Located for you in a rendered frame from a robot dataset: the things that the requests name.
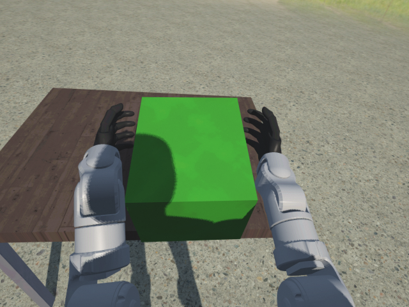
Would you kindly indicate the left robot upper arm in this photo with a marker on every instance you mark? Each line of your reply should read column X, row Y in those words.
column 112, row 294

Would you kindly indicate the robot left forearm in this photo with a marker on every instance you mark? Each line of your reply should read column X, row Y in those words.
column 99, row 206

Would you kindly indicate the robot right forearm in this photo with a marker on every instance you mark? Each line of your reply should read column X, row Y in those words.
column 298, row 250

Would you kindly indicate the robot right hand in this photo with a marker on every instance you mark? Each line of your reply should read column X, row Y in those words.
column 268, row 137

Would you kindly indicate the table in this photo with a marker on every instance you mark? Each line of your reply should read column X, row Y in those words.
column 39, row 172

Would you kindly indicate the robot left hand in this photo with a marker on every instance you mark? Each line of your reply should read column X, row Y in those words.
column 108, row 127

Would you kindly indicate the carton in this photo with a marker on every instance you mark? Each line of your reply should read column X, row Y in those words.
column 190, row 175

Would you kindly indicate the right robot upper arm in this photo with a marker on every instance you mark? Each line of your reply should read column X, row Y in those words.
column 313, row 291

